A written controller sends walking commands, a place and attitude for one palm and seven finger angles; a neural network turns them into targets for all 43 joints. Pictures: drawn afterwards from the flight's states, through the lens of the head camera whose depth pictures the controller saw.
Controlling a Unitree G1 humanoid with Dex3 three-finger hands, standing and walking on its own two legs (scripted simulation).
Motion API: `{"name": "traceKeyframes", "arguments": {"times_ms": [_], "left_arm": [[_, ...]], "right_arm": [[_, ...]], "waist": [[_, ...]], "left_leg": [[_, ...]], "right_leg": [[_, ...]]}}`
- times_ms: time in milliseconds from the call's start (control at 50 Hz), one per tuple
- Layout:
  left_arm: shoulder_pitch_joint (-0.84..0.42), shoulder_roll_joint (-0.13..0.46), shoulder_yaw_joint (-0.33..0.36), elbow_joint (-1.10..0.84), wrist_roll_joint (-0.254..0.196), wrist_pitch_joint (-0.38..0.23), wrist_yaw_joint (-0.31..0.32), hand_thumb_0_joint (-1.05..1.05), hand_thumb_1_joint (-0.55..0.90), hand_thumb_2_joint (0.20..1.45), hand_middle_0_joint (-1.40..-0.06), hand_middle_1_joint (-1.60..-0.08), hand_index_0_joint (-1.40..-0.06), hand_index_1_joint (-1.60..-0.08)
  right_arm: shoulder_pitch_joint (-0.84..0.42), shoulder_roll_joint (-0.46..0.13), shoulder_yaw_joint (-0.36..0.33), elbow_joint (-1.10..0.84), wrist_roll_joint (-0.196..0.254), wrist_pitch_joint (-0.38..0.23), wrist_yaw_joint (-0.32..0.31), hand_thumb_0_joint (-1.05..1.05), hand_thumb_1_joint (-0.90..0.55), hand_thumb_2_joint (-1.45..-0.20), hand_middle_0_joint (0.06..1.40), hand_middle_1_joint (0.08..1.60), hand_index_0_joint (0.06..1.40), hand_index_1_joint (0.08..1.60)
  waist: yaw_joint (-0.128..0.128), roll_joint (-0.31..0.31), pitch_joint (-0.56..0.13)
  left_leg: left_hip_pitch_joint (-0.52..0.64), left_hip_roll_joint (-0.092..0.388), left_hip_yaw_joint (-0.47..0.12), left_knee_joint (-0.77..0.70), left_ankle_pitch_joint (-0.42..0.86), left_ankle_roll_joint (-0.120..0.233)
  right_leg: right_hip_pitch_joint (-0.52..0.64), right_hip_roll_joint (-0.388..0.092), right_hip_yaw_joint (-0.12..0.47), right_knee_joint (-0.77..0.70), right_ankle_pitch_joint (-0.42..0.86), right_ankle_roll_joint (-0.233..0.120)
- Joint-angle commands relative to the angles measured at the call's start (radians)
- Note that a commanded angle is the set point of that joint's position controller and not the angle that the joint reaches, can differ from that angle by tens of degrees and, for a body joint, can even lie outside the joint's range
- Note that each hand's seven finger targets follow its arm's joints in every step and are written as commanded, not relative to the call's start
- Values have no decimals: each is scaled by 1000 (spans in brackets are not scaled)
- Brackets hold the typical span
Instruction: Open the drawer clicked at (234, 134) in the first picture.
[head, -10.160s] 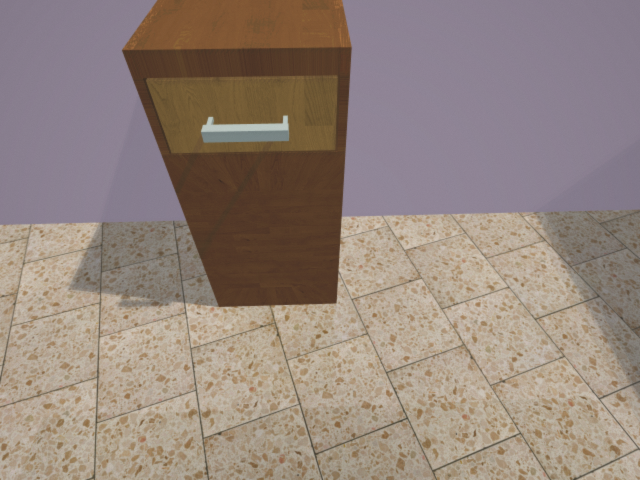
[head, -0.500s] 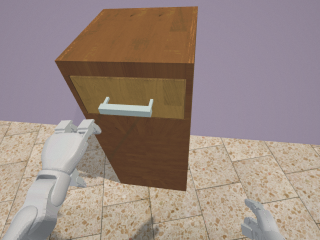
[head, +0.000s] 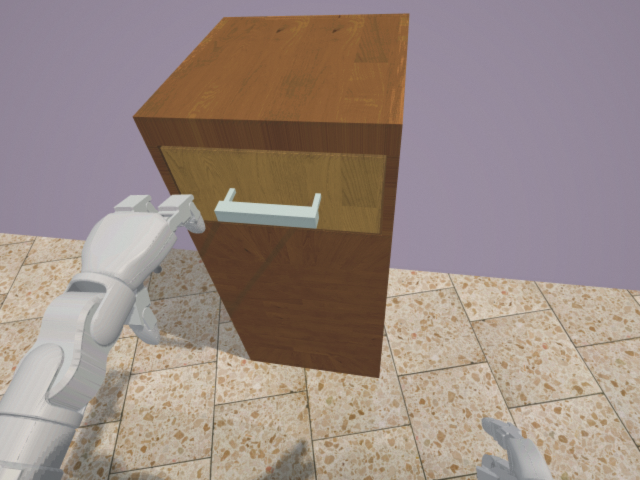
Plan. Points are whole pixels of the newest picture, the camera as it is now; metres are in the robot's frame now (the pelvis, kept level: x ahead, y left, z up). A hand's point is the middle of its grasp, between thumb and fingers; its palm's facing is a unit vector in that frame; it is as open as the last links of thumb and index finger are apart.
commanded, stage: raise the hand with hooked fingers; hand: left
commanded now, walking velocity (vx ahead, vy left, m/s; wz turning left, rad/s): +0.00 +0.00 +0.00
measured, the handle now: (270, 205) +0.54 +0.17 +0.01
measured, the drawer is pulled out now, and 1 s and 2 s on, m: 0.00 0.00 0.00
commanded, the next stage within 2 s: move the hooked fingers above the handle in 0.18 s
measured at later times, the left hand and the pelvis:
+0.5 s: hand (178, 271) +0.32 +0.22 +0.11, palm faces +0.01 -0.06 -1.00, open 13.8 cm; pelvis -0.01 +0.00 +0.00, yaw +1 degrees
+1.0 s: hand (221, 237) +0.39 +0.19 +0.09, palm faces +0.03 -0.06 -1.00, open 13.8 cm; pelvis +0.01 -0.01 -0.01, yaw -1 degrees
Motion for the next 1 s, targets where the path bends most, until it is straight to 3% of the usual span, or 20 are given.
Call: {"name": "traceKeyframes", "arguments": {"times_ms": [0, 120, 180, 260, 320, 340, 380, 440, 480, 520, 540, 560, 640, 700, 720, 760, 820, 880, 920, 980], "left_arm": [[-288, 238, 166, -224, 3, -49, 72, 0, -500, 300, -300, -1200, -300, -1200], [-299, 244, 184, -190, 3, -47, 128, 0, -500, 300, -300, -1200, -300, -1200], [-304, 214, 139, -168, 13, -22, 126, 0, -500, 300, -300, -1200, -300, -1200], [-301, 200, 109, -168, 18, -2, 95, 0, -500, 300, -300, -1200, -300, -1200], [-403, 141, 36, -109, 23, -1, 78, 0, -500, 300, -300, -1200, -300, -1200], [-433, 138, 23, -109, 28, -9, 77, 0, -500, 300, -300, -1200, -300, -1200], [-451, 183, 60, -75, 41, -18, 86, 0, -500, 300, -300, -1200, -300, -1200], [-523, 177, 51, -44, 51, -34, 102, 0, -500, 300, -300, -1200, -300, -1200], [-507, 214, 96, -15, 56, -39, 117, 0, -500, 300, -300, -1200, -300, -1200], [-505, 207, 101, -8, 51, -34, 126, 0, -500, 300, -300, -1200, -300, -1200], [-502, 184, 80, 6, 51, -29, 127, 0, -500, 300, -300, -1200, -300, -1200], [-479, 196, 98, 40, 52, -20, 128, 0, -500, 300, -300, -1200, -300, -1200], [-521, 130, 15, 55, 61, 2, 112, 0, -500, 300, -300, -1200, -300, -1200], [-566, 142, 10, 64, 65, -2, 105, 0, -500, 300, -300, -1200, -300, -1200], [-573, 171, 38, 53, 67, -10, 107, 0, -500, 300, -300, -1200, -300, -1200], [-606, 138, 6, 41, 68, -29, 114, 0, -500, 300, -300, -1200, -300, -1200], [-611, 173, 49, 51, 65, -44, 139, 0, -500, 300, -300, -1200, -300, -1200], [-620, 145, 32, 110, 71, -31, 164, 0, -500, 300, -300, -1200, -300, -1200], [-615, 171, 59, 152, 81, -13, 176, 0, -500, 300, -300, -1200, -300, -1200], [-660, 108, -12, 175, 90, 13, 178, 0, -500, 300, -300, -1200, -300, -1200]], "right_arm": [[-134, -97, -45, -159, 1, -58, -6, 0, -900, -900, 200, 300, 200, 300], [-132, -99, -51, -134, 8, -69, -9, 0, -900, -900, 200, 300, 200, 300], [-136, -97, -49, -128, 11, -65, -8, 0, -900, -900, 200, 300, 200, 300], [-141, -96, -45, -137, 12, -61, -11, 0, -900, -900, 200, 300, 200, 300], [-133, -96, -40, -129, 15, -65, -18, 0, -900, -900, 200, 300, 200, 300], [-124, -94, -40, -130, 13, -70, -20, 0, -900, -900, 200, 300, 200, 300], [-116, -95, -40, -122, 10, -69, -27, 0, -900, -900, 200, 300, 200, 300], [-105, -89, -38, -117, 8, -72, -29, 0, -900, -900, 200, 300, 200, 300], [-99, -91, -42, -110, 7, -67, -29, 0, -900, -900, 200, 300, 200, 300], [-100, -91, -43, -114, 7, -63, -23, 0, -900, -900, 200, 300, 200, 300], [-94, -88, -42, -114, 8, -61, -21, 0, -900, -900, 200, 300, 200, 300], [-90, -92, -44, -110, 10, -56, -20, 0, -900, -900, 200, 300, 200, 300], [-81, -97, -48, -119, 16, -47, -17, 0, -900, -900, 200, 300, 200, 300], [-63, -103, -53, -120, 14, -46, -24, 0, -900, -900, 200, 300, 200, 300], [-61, -105, -57, -121, 13, -47, -26, 0, -900, -900, 200, 300, 200, 300], [-52, -96, -60, -118, 13, -49, -28, 0, -900, -900, 200, 300, 200, 300], [-35, -103, -67, -110, 12, -51, -29, 0, -900, -900, 200, 300, 200, 300], [-24, -99, -68, -97, 18, -46, -24, 0, -900, -900, 200, 300, 200, 300], [-21, -105, -69, -94, 18, -42, -24, 0, -900, -900, 200, 300, 200, 300], [-16, -102, -69, -95, 22, -35, -20, 0, -900, -900, 200, 300, 200, 300]], "waist": [[11, -52, -248], [10, -39, -251], [1, -24, -227], [-3, -55, -225], [-35, -81, -178], [-32, -73, -194], [-23, -69, -208], [-20, -53, -249], [-8, -48, -272], [-4, -35, -288], [-6, -49, -288], [-6, -67, -273], [-27, -80, -266], [-33, -82, -295], [-31, -87, -319], [-39, -69, -329], [-30, -70, -358], [-35, -73, -334], [-29, -94, -349], [-44, -86, -349]], "left_leg": [[85, 31, -41, -47, 234, -22], [84, 34, -45, -54, 208, -28], [86, 38, -43, -59, 206, -31], [90, 41, -50, -70, 177, -27], [80, 45, -57, -73, 112, -27], [87, 43, -56, -69, 112, -24], [86, 38, -52, -66, 112, -23], [84, 35, -51, -53, 138, -26], [85, 34, -42, -43, 191, -27], [79, 33, -41, -35, 231, -32], [79, 35, -37, -31, 248, -29], [60, 35, -33, -31, 239, -29], [62, 38, -29, -21, 234, -25], [63, 33, -26, -6, 238, -17], [64, 32, -26, 0, 248, -17], [77, 31, -31, 12, 269, -16], [75, 30, -28, 27, 314, -18], [51, 29, -21, 34, 315, -20], [37, 29, -18, 39, 321, -19], [38, 30, -13, 47, 322, -15]], "right_leg": [[72, -7, 21, -51, 161, -16], [64, -3, 22, -57, 122, -18], [45, -5, 15, -58, 119, -19], [48, -4, 12, -63, 89, -17], [-10, 0, 5, -70, 43, -15], [-9, -4, 5, -66, 43, -16], [-1, -3, 11, -68, 46, -18], [9, -5, 10, -55, 62, -21], [32, -3, 15, -46, 112, -24], [46, -2, 15, -36, 145, -27], [44, -5, 14, -32, 167, -26], [43, -4, 13, -32, 167, -24], [10, -4, 15, -27, 165, -22], [13, -6, 20, -19, 185, -20], [29, -4, 24, -15, 193, -21], [9, -3, 23, -3, 211, -22], [23, -1, 28, 9, 256, -21], [3, -2, 25, 21, 269, -21], [15, 1, 28, 27, 281, -21], [-1, -4, 28, 35, 294, -21]]}}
